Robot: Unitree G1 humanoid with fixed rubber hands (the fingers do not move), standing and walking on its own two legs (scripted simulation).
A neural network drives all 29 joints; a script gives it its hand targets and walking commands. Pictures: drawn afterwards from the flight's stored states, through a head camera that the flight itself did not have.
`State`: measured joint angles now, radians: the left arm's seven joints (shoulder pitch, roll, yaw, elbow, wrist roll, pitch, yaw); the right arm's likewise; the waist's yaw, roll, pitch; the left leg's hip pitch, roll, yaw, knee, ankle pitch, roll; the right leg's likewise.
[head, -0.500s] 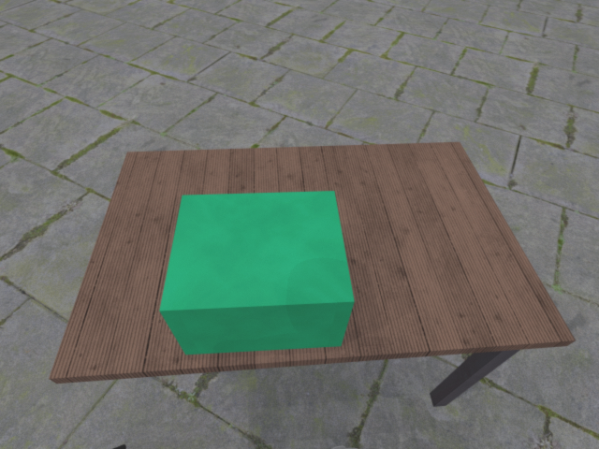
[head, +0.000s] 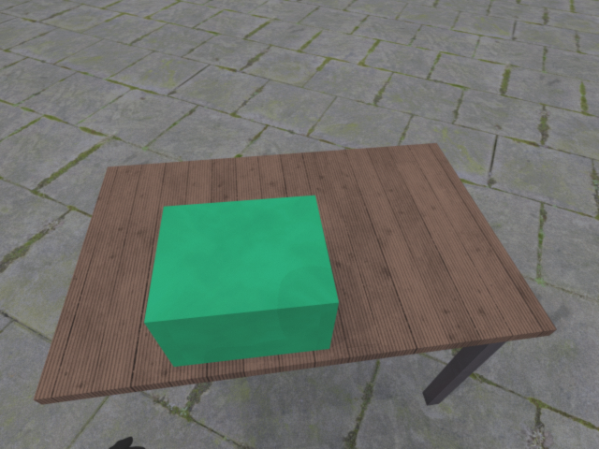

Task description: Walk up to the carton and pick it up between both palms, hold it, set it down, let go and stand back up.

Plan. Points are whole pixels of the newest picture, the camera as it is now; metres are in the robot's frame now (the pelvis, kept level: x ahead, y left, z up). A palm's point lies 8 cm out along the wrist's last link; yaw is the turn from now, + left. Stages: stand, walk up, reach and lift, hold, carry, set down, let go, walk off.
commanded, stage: walk up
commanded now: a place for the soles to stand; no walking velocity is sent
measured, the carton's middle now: (247, 278) +0.42 +0.09 -0.08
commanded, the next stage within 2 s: reach and lift in 0.10 s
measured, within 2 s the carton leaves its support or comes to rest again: neither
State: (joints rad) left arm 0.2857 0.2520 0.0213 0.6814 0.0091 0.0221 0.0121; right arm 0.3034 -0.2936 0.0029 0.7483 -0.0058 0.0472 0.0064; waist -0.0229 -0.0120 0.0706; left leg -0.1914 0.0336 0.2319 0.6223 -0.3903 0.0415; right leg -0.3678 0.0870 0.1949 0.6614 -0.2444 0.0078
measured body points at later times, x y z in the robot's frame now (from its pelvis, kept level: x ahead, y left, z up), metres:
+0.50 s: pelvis -0.01 -0.03 -0.01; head +0.02 -0.01 +0.44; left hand +0.17 +0.22 -0.10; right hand +0.16 -0.25 -0.10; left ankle -0.03 +0.09 -0.72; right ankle +0.07 -0.12 -0.72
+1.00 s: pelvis +0.01 -0.01 +0.01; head +0.02 +0.00 +0.46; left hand +0.17 +0.26 -0.07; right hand +0.17 -0.22 -0.07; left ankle -0.03 +0.09 -0.72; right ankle +0.07 -0.12 -0.72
